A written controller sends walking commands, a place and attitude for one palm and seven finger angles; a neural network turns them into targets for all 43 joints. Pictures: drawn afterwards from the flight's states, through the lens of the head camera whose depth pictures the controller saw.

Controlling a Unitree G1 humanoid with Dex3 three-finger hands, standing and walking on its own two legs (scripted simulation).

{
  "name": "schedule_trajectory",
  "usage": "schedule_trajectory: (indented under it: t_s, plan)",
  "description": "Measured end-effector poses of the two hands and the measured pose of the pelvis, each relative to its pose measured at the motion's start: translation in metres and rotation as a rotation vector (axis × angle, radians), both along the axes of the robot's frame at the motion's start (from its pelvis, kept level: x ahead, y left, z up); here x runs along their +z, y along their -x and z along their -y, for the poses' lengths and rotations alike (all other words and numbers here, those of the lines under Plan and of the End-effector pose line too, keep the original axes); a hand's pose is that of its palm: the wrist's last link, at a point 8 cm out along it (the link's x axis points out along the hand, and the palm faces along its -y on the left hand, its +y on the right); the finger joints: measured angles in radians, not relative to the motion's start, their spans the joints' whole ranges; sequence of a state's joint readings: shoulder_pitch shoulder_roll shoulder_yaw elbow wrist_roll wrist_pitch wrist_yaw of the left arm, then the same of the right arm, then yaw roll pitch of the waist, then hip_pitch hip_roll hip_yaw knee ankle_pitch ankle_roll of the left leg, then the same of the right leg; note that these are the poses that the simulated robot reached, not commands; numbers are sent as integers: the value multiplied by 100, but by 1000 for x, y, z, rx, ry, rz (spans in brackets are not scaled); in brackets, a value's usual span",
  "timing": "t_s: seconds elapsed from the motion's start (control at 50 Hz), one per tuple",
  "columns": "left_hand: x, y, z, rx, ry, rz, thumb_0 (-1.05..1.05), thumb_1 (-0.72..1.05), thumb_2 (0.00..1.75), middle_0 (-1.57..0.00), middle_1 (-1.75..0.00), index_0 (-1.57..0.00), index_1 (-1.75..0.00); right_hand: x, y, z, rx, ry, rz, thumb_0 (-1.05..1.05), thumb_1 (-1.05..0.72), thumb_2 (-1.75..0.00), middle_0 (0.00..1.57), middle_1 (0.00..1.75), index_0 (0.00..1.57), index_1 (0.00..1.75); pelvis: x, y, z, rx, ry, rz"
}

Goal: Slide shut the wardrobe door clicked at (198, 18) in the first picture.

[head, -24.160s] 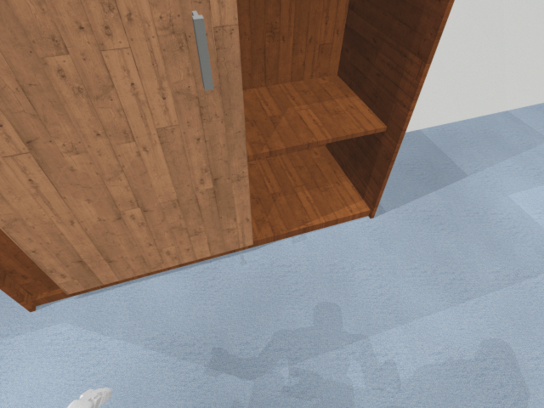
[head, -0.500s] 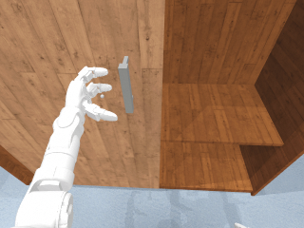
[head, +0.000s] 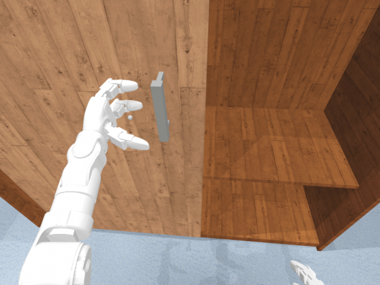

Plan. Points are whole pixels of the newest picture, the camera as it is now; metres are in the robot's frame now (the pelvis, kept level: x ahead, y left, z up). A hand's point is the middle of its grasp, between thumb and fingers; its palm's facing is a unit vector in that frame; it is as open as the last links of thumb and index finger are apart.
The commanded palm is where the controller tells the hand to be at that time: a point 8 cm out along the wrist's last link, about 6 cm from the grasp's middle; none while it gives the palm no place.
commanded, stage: move the hooked fingers beside the handle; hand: left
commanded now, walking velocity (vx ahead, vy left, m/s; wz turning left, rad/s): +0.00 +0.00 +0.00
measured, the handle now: (162, 108) +0.46 +0.08 +0.14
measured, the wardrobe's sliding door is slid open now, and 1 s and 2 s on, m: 0.59 0.59 0.59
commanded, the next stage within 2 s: feel for the door with the fingertips in 0.46 s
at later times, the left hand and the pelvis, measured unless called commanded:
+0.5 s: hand (127, 126) +0.40 +0.14 +0.15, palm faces -0.05 -1.00 +0.00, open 14.0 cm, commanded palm +0.38 +0.19 +0.15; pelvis +0.00 -0.02 +0.00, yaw +0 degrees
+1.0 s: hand (147, 122) +0.40 +0.10 +0.16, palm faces -0.08 -1.00 +0.00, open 13.9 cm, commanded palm +0.39 +0.16 +0.15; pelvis +0.00 -0.01 +0.00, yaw -1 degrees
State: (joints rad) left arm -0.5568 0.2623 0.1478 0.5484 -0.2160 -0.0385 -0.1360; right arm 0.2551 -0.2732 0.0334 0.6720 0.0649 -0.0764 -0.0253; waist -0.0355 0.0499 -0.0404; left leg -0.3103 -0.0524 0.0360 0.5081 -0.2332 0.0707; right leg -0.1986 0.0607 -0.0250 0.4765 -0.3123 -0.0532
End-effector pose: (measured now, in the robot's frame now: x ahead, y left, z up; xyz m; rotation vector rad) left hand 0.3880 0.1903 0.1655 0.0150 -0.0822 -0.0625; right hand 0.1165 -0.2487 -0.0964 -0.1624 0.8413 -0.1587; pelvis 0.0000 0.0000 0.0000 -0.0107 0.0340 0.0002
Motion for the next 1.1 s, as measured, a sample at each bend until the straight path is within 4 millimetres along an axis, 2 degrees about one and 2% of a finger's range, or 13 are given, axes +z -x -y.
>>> schedule_trajectory:
  t_s: [0.08, 0.2, 0.28, 0.36, 0.52, 0.68, 0.86, 0.96, 1.1]
  plan:
    - [-4, -1, -3, 13, 10, -41, -1, -50, 30, -30, -120, -31, -120, -1, 3, 3, -17, -18, -3, 1, -90, -90, 20, 30, 20, 30, 1, -3, 5, -10, -4, 0]
    - [-20, 11, -17, 48, 9, -82, -1, -50, 30, -30, -120, -31, -120, -1, 9, 13, -29, -10, -22, 1, -90, -90, 20, 30, 20, 30, 0, -4, 12, -14, -5, 7]
    - [-11, 20, -20, 48, -19, -13, -1, -50, 30, -30, -120, -30, -120, -1, 10, 20, -22, 10, -29, 1, -90, -90, 20, 30, 20, 30, 0, -3, 15, -6, -5, 13]
    - [2, 20, -16, 21, -14, 22, -1, -50, 30, -30, -120, -30, -120, -3, 6, 24, -15, 18, -27, 1, -90, -90, 20, 30, 20, 30, 0, -1, 16, 6, -3, 12]
    - [-18, 8, -7, 11, 6, -97, -1, -50, 30, -30, -120, -30, -120, -1, 2, 27, -26, 10, -3, 1, -90, -90, 20, 30, 20, 30, -1, 1, 18, -1, -6, -9]
    - [-3, 8, 4, 2, 4, 7, -1, -50, 30, -30, -120, -30, -120, -3, 3, 22, -16, 1, -10, 1, -90, -90, 20, 30, 20, 30, -2, -2, 18, 0, -7, 1]
    - [-17, 4, 23, -21, 3, -76, -1, -50, 30, -30, -120, -30, -120, -6, 3, 15, -19, -21, -16, 1, -90, -90, 20, 30, 20, 30, -1, -3, 14, -5, -7, -5]
    - [-10, 8, 35, -24, 15, -16, -1, -50, 30, -30, -120, -30, -120, -4, 0, 11, -9, -23, -6, 1, -90, -90, 20, 30, 20, 30, -1, -5, 12, -8, -9, 2]
    - [-9, 2, 29, 10, -3, -49, -1, -50, 30, -30, -120, -31, -120, -2, -2, 9, -8, -25, -3, 1, -90, -90, 20, 30, 20, 30, -1, -2, 13, -8, -7, 9]
